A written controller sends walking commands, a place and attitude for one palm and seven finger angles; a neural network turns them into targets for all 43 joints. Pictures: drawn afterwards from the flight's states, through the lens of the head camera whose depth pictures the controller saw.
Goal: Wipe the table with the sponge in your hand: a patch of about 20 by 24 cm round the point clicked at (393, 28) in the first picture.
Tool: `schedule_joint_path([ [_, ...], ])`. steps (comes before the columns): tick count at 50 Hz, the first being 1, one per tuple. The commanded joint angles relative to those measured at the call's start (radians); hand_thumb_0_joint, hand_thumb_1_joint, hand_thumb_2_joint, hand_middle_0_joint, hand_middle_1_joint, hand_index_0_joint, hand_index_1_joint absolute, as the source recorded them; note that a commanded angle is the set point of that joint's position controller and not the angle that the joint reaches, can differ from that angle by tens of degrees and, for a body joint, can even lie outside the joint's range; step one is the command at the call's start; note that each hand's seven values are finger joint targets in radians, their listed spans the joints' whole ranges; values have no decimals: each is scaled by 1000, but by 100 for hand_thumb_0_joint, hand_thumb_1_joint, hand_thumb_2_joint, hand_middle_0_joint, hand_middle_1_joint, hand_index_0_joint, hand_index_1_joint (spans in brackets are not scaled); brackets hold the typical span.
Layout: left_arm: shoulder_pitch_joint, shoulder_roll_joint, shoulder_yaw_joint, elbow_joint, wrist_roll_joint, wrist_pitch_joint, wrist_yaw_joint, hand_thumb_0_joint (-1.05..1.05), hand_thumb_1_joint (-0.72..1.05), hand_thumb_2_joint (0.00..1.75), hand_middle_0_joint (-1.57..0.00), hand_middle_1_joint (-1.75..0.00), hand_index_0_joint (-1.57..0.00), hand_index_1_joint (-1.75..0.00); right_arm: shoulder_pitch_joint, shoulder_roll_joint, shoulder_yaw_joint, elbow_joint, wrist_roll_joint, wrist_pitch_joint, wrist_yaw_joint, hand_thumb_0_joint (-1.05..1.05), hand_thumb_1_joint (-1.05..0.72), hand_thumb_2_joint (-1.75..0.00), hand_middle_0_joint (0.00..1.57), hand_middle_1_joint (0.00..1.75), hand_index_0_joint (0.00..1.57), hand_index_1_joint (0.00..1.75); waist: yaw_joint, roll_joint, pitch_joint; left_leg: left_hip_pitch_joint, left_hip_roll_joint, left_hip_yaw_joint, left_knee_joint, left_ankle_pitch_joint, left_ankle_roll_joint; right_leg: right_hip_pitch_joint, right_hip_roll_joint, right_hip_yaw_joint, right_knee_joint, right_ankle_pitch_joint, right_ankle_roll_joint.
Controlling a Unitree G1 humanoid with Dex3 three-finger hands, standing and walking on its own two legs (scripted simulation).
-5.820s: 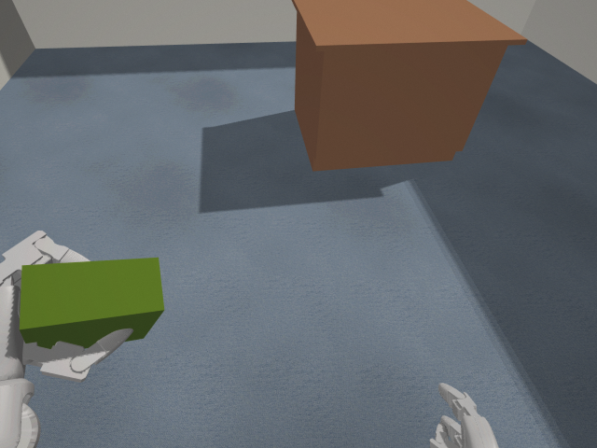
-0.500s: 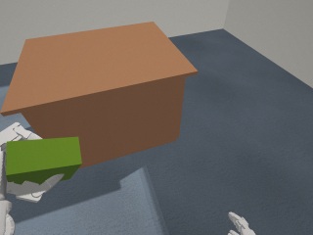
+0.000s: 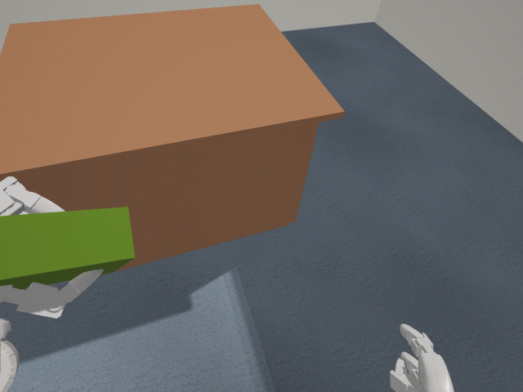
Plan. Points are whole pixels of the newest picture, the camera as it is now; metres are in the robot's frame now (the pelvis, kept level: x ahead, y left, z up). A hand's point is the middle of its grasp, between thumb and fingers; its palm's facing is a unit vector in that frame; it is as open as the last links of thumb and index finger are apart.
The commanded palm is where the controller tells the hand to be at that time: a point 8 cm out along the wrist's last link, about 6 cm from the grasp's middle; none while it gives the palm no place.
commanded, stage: take the last steps up to it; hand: left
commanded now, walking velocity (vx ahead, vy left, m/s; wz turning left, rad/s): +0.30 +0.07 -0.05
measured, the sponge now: (83, 248) +0.24 +0.22 +0.16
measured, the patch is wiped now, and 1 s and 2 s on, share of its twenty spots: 0.00 0.00 0.00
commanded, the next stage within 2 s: come to a stop and stand still in 1.48 s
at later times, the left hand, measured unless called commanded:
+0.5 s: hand (111, 174) +0.33 +0.21 +0.18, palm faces +0.36 -0.81 -0.46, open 9.3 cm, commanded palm +0.27 +0.27 +0.18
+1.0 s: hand (131, 113) +0.44 +0.22 +0.18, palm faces +0.39 -0.77 -0.50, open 9.3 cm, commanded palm +0.38 +0.27 +0.18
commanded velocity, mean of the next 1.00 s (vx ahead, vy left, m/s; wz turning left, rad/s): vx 0.28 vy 0.08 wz -0.01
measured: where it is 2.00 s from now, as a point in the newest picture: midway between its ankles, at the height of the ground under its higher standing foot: (252, 359)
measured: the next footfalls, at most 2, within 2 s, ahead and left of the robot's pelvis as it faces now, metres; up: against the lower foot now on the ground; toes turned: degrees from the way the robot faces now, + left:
right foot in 0.26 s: +0.17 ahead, -0.10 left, +0.00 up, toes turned -11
left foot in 0.64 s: +0.23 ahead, +0.15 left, +0.00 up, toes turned +8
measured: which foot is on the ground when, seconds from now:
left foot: down 0.00-0.28, up 0.30-0.62, down 0.64-0.96, up 0.98-1.00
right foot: up 0.00-0.24, down 0.26-0.66, up 0.68-0.92, down 0.94-1.00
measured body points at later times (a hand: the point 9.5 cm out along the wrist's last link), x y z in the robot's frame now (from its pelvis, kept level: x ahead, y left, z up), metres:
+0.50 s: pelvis +0.11 -0.01 +0.01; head +0.15 -0.02 +0.45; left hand +0.30 +0.26 +0.20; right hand +0.27 -0.27 -0.09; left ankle +0.13 +0.14 -0.67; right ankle +0.13 -0.09 -0.73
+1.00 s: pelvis +0.22 -0.01 -0.01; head +0.24 -0.03 +0.44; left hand +0.41 +0.26 +0.21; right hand +0.38 -0.20 -0.12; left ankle +0.19 +0.14 -0.71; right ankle +0.26 -0.08 -0.73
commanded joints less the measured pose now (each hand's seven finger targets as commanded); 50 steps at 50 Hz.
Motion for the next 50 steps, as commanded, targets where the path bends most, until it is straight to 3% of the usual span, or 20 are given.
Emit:
schedule_joint_path([
  [1,17,153,89,-326,-10,-79,2,0,10,130,-120,-160,-120,-160,-38,-113,-21,-123,4,-75,19,0,-90,-90,20,30,20,30,-12,262,-150,310,276,-310,-241,377,178,-322,-25,-10,115,45,6],
  [11,24,150,112,-150,-25,-32,-15,0,10,130,-120,-160,-120,-160,-66,-100,9,-120,0,-42,3,0,-90,-90,20,30,20,30,-1,185,-165,111,204,-78,-60,363,76,173,73,-161,-478,268,-1],
  [12,-1,153,105,-152,-20,-31,-16,0,10,130,-120,-160,-120,-160,-72,-98,8,-117,3,-36,4,0,-90,-90,20,30,20,30,7,114,-193,31,175,-60,87,304,57,300,33,-101,-541,328,-24],
  [14,-23,196,135,-140,-13,-35,-14,0,10,130,-120,-160,-120,-160,-97,-67,15,-152,1,-32,15,0,-90,-90,20,30,20,30,18,-233,-211,-373,-37,-34,587,-244,-15,496,-349,545,-650,543,-221],
  [15,-54,193,138,-151,-36,-44,-20,0,10,130,-120,-160,-120,-160,-85,-88,4,-132,1,-35,22,0,-90,-90,20,30,20,30,16,-198,-188,-367,3,-161,694,-237,-30,393,-380,584,-720,357,-213],
  [19,-69,199,131,-268,-11,-80,-21,0,10,130,-120,-160,-120,-160,-110,-79,14,-110,-3,-7,28,0,-90,-90,20,30,20,30,-2,-4,-129,-339,76,-179,658,-80,-57,198,-303,251,-719,332,-187],
  [21,-3,201,145,-252,-16,-79,-10,0,10,130,-120,-160,-120,-160,-95,-87,10,-116,-9,-8,20,0,-90,-90,20,30,20,30,-5,-18,-139,-254,74,-137,478,-33,-52,147,-268,148,-717,381,-169],
  [26,74,182,154,-267,-27,-58,17,0,10,130,-120,-160,-120,-160,-72,-79,5,-157,-10,-21,13,0,-90,-90,20,30,20,30,27,-81,-193,-142,16,-7,112,-22,-39,264,-243,116,-654,393,-169],
  [30,15,152,111,-243,-24,-49,23,0,10,130,-120,-160,-120,-160,-35,-96,-9,-162,-6,-25,-3,0,-90,-90,20,30,20,30,-3,-44,-170,86,2,18,-121,59,-28,183,-166,57,-519,244,-101],
  [31,-17,152,103,-240,-23,-54,21,0,10,130,-120,-160,-120,-160,-27,-116,-16,-164,-3,-24,-8,0,-90,-90,20,30,20,30,-14,55,-159,161,49,-51,-161,45,-2,102,-122,31,-410,191,-71],
  [33,-67,149,92,-239,-21,-74,14,0,10,130,-120,-160,-120,-160,-33,-134,-21,-176,7,-29,-3,0,-90,-90,20,30,20,30,-14,331,-150,267,334,-486,-288,143,156,-170,41,-53,-6,-118,-7],
  [34,-79,196,110,-199,-11,-78,6,0,10,130,-120,-160,-120,-160,-48,-120,-10,-161,-3,-43,-7,0,-90,-90,20,30,20,30,-14,367,-126,207,372,-568,-326,45,197,-219,15,12,124,-106,-14],
  [36,-69,166,88,-229,-11,-75,-1,0,10,130,-120,-160,-120,-160,-48,-109,-11,-142,4,-55,3,0,-90,-90,20,30,20,30,-15,262,-105,224,336,-462,-283,147,213,-295,-24,36,156,-7,-1],
  [39,-15,166,97,-312,-15,-70,-4,0,10,130,-120,-160,-120,-160,-43,-111,-7,-136,2,-69,11,0,-90,-90,20,30,20,30,-2,274,-149,202,255,-256,-250,300,164,-204,-17,-20,1,90,7],
  [45,7,154,115,-193,-23,-46,0,0,10,130,-120,-160,-120,-160,-50,-100,10,-127,0,-61,6,0,-90,-90,20,30,20,30,-4,222,-152,60,204,-110,-137,174,73,148,63,-139,-441,227,8],
  [46,-4,160,119,-158,-20,-41,1,0,10,130,-120,-160,-120,-160,-54,-99,12,-125,1,-53,3,0,-90,-90,20,30,20,30,0,172,-158,-2,182,-90,-49,123,53,237,46,-109,-513,261,-6],
  [47,-21,178,126,-137,-12,-39,2,0,10,130,-120,-160,-120,-160,-52,-84,12,-123,2,-43,3,0,-90,-90,20,30,20,30,2,27,-175,-103,118,-36,146,31,27,322,-65,63,-570,298,-59],
  [48,-35,212,148,-126,-13,-38,6,0,10,130,-120,-160,-120,-160,-56,-54,24,-133,2,-36,5,0,-90,-90,20,30,20,30,0,-221,-183,-308,-13,10,391,-180,-21,426,-272,423,-657,420,-161],
  [49,-57,193,144,-98,-36,-31,-3,0,10,130,-120,-160,-120,-160,-60,-83,5,-134,5,-40,18,0,-90,-90,20,30,20,30,11,-308,-197,-361,-27,-98,578,-249,-33,410,-340,541,-705,392,-188],
  [50,-53,205,146,-111,-39,-40,-7,0,10,130,-120,-160,-120,-160,-77,-82,7,-124,6,-39,21,0,-90,-90,20,30,20,30,6,-230,-145,-391,4,-164,666,-204,-40,367,-353,527,-707,397,-208],
])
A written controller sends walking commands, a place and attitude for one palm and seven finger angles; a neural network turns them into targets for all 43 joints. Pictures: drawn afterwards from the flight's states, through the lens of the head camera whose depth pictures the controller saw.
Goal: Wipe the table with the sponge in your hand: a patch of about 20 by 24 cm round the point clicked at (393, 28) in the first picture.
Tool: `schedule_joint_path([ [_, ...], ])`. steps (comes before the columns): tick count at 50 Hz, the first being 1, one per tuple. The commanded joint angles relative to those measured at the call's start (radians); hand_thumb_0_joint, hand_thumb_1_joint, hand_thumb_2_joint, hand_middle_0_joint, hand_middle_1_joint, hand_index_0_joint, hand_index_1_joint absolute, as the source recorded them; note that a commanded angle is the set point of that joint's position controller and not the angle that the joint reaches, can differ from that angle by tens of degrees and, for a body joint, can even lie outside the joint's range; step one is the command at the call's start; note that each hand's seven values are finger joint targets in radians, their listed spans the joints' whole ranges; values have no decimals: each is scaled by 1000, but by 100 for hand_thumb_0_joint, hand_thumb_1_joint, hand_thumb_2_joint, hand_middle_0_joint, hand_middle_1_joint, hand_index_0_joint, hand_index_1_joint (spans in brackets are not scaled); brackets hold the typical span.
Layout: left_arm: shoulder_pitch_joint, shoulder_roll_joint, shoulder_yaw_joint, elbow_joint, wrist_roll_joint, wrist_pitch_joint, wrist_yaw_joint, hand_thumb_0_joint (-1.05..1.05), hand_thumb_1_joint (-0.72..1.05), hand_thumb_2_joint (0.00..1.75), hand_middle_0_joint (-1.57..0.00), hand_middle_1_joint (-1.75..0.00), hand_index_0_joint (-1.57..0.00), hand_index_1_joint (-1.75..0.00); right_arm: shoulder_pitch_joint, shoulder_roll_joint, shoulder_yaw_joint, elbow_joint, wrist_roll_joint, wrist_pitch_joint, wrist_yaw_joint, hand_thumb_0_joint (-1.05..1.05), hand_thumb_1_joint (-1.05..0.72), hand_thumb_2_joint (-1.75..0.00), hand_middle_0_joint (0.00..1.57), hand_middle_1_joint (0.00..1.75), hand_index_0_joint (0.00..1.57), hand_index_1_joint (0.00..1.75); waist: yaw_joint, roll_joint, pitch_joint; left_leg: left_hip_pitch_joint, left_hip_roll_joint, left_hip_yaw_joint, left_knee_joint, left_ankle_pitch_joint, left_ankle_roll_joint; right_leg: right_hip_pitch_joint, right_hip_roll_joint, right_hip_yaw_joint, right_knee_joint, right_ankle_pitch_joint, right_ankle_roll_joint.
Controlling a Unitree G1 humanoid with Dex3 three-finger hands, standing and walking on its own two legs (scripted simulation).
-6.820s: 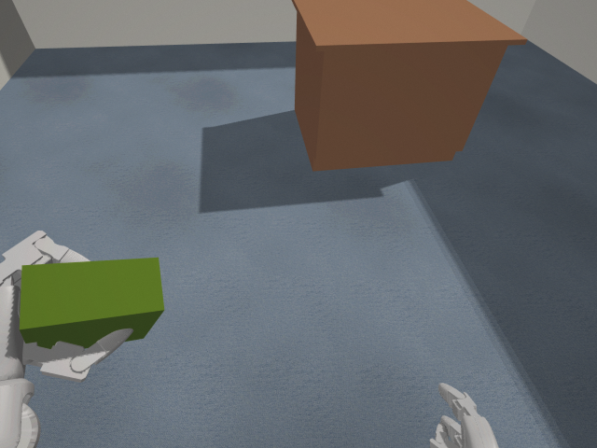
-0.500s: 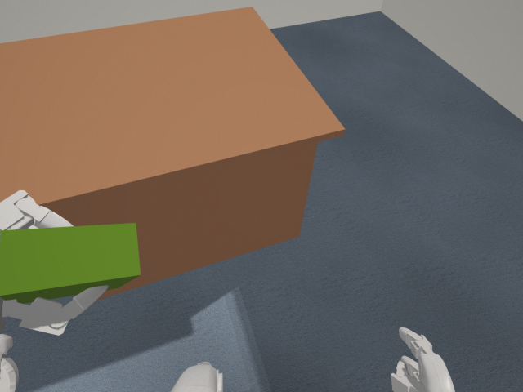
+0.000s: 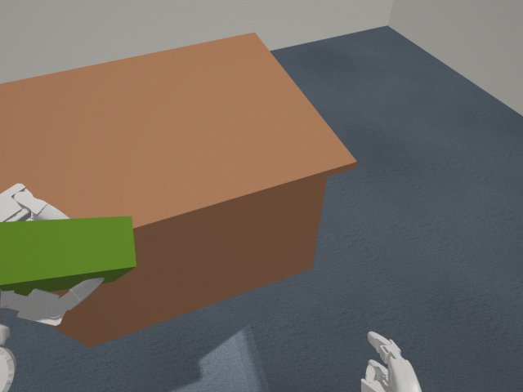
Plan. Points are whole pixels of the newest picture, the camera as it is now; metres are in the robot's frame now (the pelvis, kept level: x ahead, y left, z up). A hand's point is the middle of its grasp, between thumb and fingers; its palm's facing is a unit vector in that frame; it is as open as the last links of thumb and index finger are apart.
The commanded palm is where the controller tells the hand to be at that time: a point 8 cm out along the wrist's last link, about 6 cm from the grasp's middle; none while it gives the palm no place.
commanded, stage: take the last steps up to it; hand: left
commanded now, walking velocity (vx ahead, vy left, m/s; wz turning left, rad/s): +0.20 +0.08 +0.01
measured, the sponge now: (86, 256) +0.23 +0.21 +0.17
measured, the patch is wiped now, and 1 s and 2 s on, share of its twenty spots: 0.00 0.00 0.00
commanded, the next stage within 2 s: come to a stop and stand still in 0.48 s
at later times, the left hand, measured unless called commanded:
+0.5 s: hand (60, 196) +0.30 +0.26 +0.19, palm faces +0.42 -0.81 -0.40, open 9.3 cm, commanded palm +0.23 +0.30 +0.19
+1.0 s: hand (74, 182) +0.31 +0.25 +0.20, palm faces +0.37 -0.76 -0.54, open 9.3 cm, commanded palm +0.24 +0.28 +0.19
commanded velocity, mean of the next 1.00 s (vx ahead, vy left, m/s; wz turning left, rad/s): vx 0.07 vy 0.07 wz -0.01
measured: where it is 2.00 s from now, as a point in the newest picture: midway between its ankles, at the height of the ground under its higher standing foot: outside the picture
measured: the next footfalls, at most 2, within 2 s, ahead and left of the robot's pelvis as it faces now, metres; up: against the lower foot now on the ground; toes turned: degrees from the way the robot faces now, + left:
left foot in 0.34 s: +0.14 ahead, +0.14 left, +0.00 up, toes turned +8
right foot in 0.62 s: +0.16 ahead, -0.07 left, +0.00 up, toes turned +0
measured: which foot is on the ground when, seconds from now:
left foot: up 0.00-0.32, down 0.34-0.66, up 0.68-1.00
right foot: down 0.00-0.34, up 0.36-0.60, down 0.62-1.00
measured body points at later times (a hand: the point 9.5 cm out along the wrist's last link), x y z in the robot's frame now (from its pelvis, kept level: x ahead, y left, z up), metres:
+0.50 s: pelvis +0.07 +0.02 +0.01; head +0.09 +0.03 +0.46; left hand +0.27 +0.30 +0.21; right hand +0.25 -0.20 -0.07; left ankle +0.10 +0.14 -0.72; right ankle +0.06 -0.08 -0.68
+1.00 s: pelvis +0.08 +0.00 +0.01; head +0.13 +0.01 +0.46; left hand +0.29 +0.29 +0.23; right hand +0.26 -0.26 -0.07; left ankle +0.09 +0.13 -0.72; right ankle +0.11 -0.08 -0.72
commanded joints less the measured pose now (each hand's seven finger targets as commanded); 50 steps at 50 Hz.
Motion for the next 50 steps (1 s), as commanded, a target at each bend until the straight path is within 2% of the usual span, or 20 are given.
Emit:
schedule_joint_path([
  [1,-54,181,157,-132,-29,-55,13,0,10,130,-120,-160,-120,-160,-89,-143,-66,-134,2,-33,2,0,-90,-90,20,30,20,30,-6,-240,-136,-382,-25,-116,468,-20,-1,315,-381,543,-331,204,-142],
  [2,-26,169,150,-139,-18,-66,12,0,10,130,-120,-160,-120,-160,-99,-138,-57,-125,-1,-23,3,0,-90,-90,20,30,20,30,-6,-163,-131,-370,-13,-107,456,18,-9,295,-342,425,-309,312,-121],
  [5,-34,164,133,-199,-8,-87,16,0,10,130,-120,-160,-120,-160,-111,-147,-62,-140,-6,-13,-4,0,-90,-90,20,30,20,30,-15,-158,-157,-274,-5,-64,259,69,-9,248,-299,242,-290,486,-87],
  [12,16,163,144,-271,-20,-67,44,0,10,130,-120,-160,-120,-160,-69,-152,-83,-195,-10,-22,-11,0,-90,-90,20,30,20,30,13,-176,-203,-63,-60,50,-187,147,12,266,-273,222,-251,322,-84],
  [15,-27,156,121,-268,-21,-61,47,0,10,130,-120,-160,-120,-160,-48,-170,-94,-196,-2,-16,-24,0,-90,-90,20,30,20,30,-10,-76,-184,144,-48,38,-370,233,27,150,-203,186,-130,120,-25],
  [17,-64,151,118,-265,-22,-71,44,0,10,130,-120,-160,-120,-160,-47,-203,-102,-207,7,-16,-26,0,-90,-90,20,30,20,30,-8,173,-183,291,194,-292,-434,403,152,-92,-33,85,136,-196,53],
  [18,-35,150,115,-183,-21,-74,35,0,10,130,-120,-160,-120,-160,-45,-189,-95,-198,5,-22,-25,0,-90,-90,20,30,20,30,-13,212,-167,251,280,-426,-510,334,218,-158,2,99,306,-376,58],
  [19,-60,179,129,-204,-19,-72,29,0,10,130,-120,-160,-120,-160,-62,-182,-90,-195,-6,-30,-31,0,-90,-90,20,30,20,30,-10,251,-142,223,305,-475,-527,301,250,-198,-22,139,394,-348,59],
  [21,-70,152,96,-240,-10,-68,22,0,10,130,-120,-160,-120,-160,-53,-178,-88,-172,0,-41,-21,0,-90,-90,20,30,20,30,-17,149,-125,231,257,-363,-485,423,248,-236,-40,144,389,-258,71],
  [24,-44,140,88,-312,-11,-57,17,0,10,130,-120,-160,-120,-160,-58,-185,-85,-173,0,-58,-9,0,-90,-90,20,30,20,30,-9,182,-157,165,169,-161,-461,499,186,-103,-23,83,242,-151,78],
  [30,-35,144,113,-197,-20,-34,27,0,10,130,-120,-160,-120,-160,-71,-170,-63,-164,1,-51,-19,0,-90,-90,20,30,20,30,-8,101,-160,57,136,-87,-353,298,110,156,13,31,-157,-14,79],
  [31,-42,149,118,-160,-17,-31,28,0,10,130,-120,-160,-120,-160,-64,-163,-59,-158,-1,-44,-20,0,-90,-90,20,30,20,30,-14,24,-159,8,102,-66,-282,246,80,218,-29,97,-227,86,62],
  [33,-62,152,115,-101,-30,-12,23,0,10,130,-120,-160,-120,-160,-59,-136,-54,-166,4,-36,-12,0,-90,-90,20,30,20,30,-19,-302,-153,-141,-85,17,-10,-28,-5,245,-284,484,-308,369,-53],
  [34,-71,147,108,-95,-37,-7,17,0,10,130,-120,-160,-120,-160,-75,-157,-68,-168,6,-34,-3,0,-90,-90,20,30,20,30,-10,-335,-154,-162,-91,-45,147,-84,-8,234,-335,540,-328,477,-68],
  [36,-55,166,128,-118,-31,-22,25,0,10,130,-120,-160,-120,-160,-95,-125,-39,-149,5,-28,0,0,-90,-90,20,30,20,30,-18,-224,-178,-197,-66,-108,245,-47,-19,301,-330,407,-256,697,-90],
  [39,-21,158,127,-152,-19,-40,31,0,10,130,-120,-160,-120,-160,-122,-126,-36,-165,0,-13,-13,0,-90,-90,20,30,20,30,-14,-170,-209,-162,-69,-73,150,-7,-22,338,-280,248,-204,849,-48],
  [47,100,153,145,-256,-25,-26,49,0,10,130,-120,-160,-120,-160,-74,-152,-67,-209,-10,9,-23,0,-90,-90,20,30,20,30,-2,-154,-246,17,-87,-35,-262,156,-7,303,-231,239,-201,592,-38],
  [48,-937,874,683,-413,70,-119,38,0,10,130,-120,-160,-120,-160,53,-173,-117,-197,-39,-89,-22,0,-90,-90,20,30,20,30,43,-276,-124,-120,-114,68,-244,169,-23,175,-173,316,-256,644,37],
  [49,-702,617,537,-1,12,-101,18,0,10,130,-120,-160,-120,-160,2,-167,-126,-108,-4,-95,-29,0,-90,-90,20,30,20,30,25,-109,-186,17,-62,-77,-323,221,9,174,-249,328,-169,530,-64],
  [50,-436,321,286,204,7,-82,-22,0,10,130,-120,-160,-120,-160,5,-182,-109,-140,-11,-101,-5,0,-90,-90,20,30,20,30,9,17,-288,78,-65,-47,-325,293,12,206,-191,327,-125,504,-51],
])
